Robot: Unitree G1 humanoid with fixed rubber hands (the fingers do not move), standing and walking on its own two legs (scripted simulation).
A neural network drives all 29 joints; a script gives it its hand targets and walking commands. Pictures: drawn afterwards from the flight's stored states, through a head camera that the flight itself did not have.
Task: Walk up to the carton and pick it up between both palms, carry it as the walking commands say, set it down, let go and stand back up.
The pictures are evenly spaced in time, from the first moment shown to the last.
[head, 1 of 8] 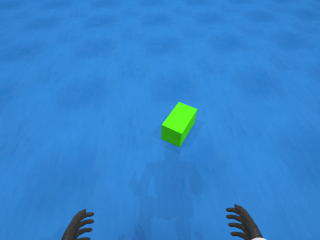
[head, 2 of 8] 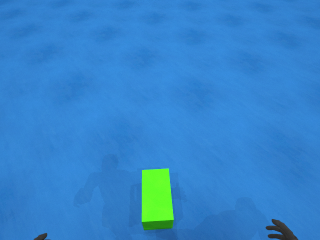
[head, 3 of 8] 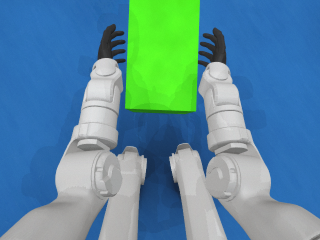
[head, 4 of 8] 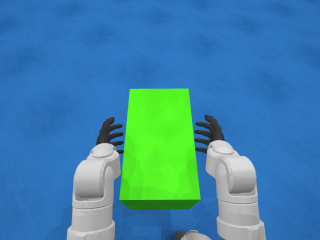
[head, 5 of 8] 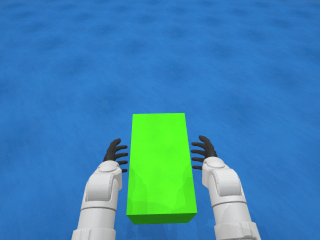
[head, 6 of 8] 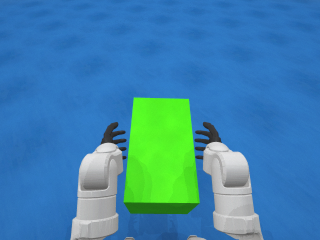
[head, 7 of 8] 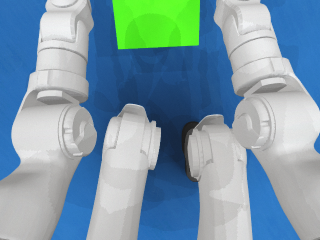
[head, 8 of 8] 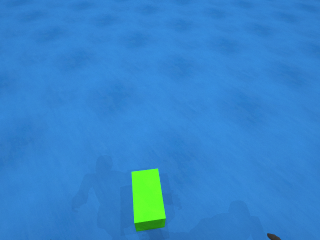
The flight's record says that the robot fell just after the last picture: no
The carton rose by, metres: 0.70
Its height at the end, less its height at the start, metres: +0.00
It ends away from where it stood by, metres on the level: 0.75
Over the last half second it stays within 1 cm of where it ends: yes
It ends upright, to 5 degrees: yes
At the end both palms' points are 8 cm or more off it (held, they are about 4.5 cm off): yes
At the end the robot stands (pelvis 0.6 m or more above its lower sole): yes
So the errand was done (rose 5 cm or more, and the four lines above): yes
